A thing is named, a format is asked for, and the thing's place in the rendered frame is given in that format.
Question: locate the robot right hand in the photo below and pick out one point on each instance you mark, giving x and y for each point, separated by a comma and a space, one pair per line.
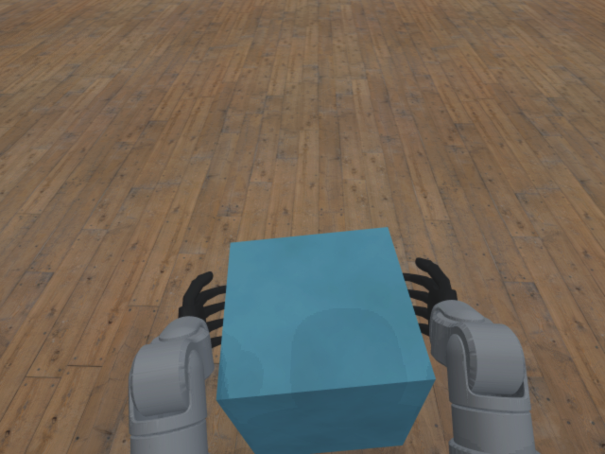
439, 289

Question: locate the carton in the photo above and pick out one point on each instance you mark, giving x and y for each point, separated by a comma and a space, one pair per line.
321, 350

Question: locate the robot left hand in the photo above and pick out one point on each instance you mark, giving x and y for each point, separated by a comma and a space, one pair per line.
194, 299

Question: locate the robot right forearm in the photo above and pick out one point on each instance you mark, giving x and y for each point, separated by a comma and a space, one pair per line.
487, 381

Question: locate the robot left forearm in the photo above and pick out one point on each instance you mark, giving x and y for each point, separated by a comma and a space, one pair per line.
167, 398

